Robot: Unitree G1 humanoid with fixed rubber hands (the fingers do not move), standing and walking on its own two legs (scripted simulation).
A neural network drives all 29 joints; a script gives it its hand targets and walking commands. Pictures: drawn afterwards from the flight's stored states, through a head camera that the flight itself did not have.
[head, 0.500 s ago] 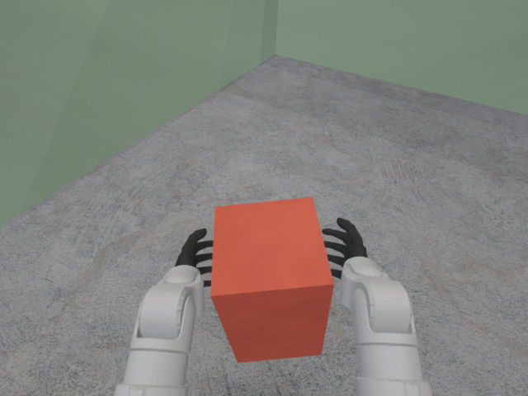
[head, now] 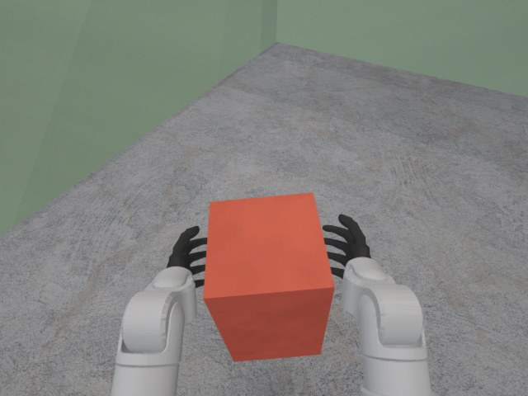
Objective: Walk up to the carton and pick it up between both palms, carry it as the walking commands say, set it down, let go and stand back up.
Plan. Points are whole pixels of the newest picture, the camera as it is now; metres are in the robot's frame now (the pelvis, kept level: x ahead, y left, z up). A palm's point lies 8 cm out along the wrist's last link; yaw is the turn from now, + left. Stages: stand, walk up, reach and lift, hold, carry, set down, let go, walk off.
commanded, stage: carry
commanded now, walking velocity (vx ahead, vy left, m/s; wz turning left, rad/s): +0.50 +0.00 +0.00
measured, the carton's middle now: (269, 284) +0.31 +0.00 +0.00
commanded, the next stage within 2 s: none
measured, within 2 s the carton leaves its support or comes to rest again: neither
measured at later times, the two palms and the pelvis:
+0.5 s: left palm (222, 176) +0.49 +0.09 +0.07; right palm (352, 159) +0.52 -0.16 +0.10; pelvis +0.21 -0.05 -0.01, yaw +2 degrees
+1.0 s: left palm (252, 148) +0.59 +0.03 +0.07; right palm (367, 137) +0.62 -0.21 +0.08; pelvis +0.31 -0.10 -0.01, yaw +4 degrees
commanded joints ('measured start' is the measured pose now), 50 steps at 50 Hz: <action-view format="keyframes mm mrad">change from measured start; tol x32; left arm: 1 -531 -980 -524 -255 -256 -57 -110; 50 -480 -949 -498 -149 -251 -93 -184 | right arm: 1 -333 985 487 -155 236 -35 150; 50 -311 998 527 -46 214 -71 185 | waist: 1 17 191 -308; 6 27 -312 -268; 23 20 147 -466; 41 19 79 -445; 45 62 -369 -350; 50 -22 35 -402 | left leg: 1 18 184 -111 -152 -211 87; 6 -450 -35 -69 505 -326 5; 14 -194 -66 3 133 -110 11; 21 394 227 -208 90 1106 150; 41 546 74 -61 188 1151 110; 46 -605 -240 214 171 -285 0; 50 391 -46 31 25 622 102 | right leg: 1 228 8 -42 -190 238 -18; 6 588 -337 525 -503 173 -205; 11 557 -199 64 -288 812 -145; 22 135 -28 19 -203 170 -5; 31 403 -48 -34 -146 981 -18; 40 31 36 -44 -260 326 -11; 46 1073 -95 29 45 2246 -11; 50 173 -51 -7 300 1186 81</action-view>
